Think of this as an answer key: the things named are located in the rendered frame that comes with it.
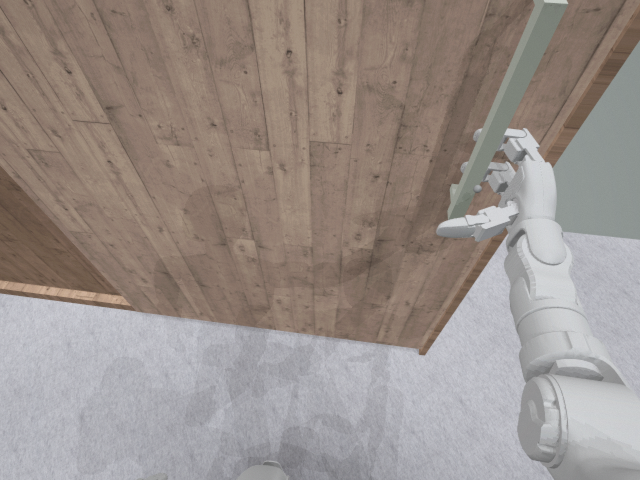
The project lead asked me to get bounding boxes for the robot right hand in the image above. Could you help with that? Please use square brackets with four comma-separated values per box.
[436, 128, 557, 242]

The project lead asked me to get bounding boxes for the handle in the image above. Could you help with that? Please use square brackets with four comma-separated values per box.
[447, 0, 568, 220]

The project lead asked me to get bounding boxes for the wardrobe door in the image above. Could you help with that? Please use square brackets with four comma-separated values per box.
[0, 166, 122, 296]
[0, 0, 640, 349]

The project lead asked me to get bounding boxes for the left robot shin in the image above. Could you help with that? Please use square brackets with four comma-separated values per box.
[263, 461, 283, 471]

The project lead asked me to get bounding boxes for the robot right upper arm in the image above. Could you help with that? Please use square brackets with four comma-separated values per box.
[517, 374, 640, 480]

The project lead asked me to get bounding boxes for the robot right forearm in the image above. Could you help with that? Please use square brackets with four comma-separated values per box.
[504, 218, 640, 401]

